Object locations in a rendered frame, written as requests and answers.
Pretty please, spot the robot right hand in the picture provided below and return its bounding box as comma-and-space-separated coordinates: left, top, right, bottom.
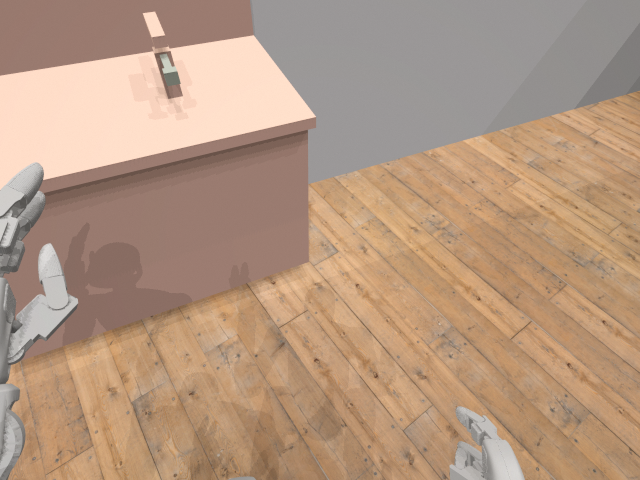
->
449, 406, 525, 480

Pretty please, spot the robot left hand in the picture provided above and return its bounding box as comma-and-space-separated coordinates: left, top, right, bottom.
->
0, 162, 78, 384

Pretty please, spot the left robot forearm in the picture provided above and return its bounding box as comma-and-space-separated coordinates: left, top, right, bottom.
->
0, 384, 26, 480

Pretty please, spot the counter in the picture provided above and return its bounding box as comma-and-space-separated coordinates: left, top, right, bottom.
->
0, 0, 316, 361

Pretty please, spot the tap lever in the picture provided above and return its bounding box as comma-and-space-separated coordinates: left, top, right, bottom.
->
160, 54, 181, 86

